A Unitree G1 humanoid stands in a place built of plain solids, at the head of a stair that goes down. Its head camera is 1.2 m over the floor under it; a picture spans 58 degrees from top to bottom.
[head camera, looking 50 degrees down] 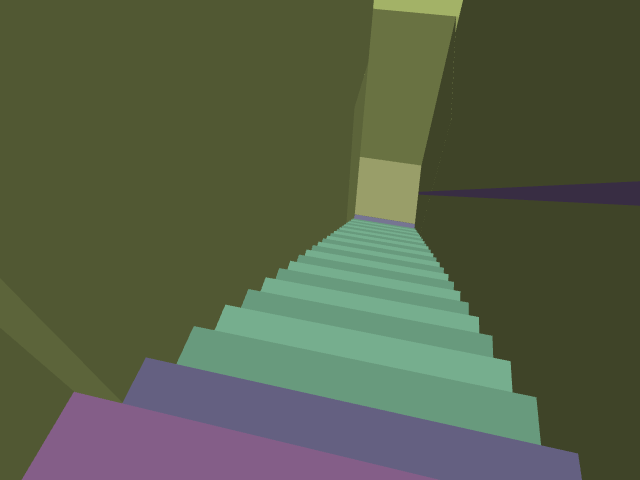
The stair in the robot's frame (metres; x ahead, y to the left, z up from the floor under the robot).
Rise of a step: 0.21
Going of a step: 0.23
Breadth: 1.20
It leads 13 degrees to the right of straight ahead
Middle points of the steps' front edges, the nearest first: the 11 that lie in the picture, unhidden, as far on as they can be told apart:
0.43 -0.07 0.00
0.65 -0.12 -0.21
0.87 -0.17 -0.43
1.09 -0.22 -0.64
1.32 -0.27 -0.85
1.54 -0.32 -1.07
1.76 -0.37 -1.28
1.98 -0.42 -1.49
2.21 -0.47 -1.71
2.43 -0.52 -1.92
2.65 -0.57 -2.14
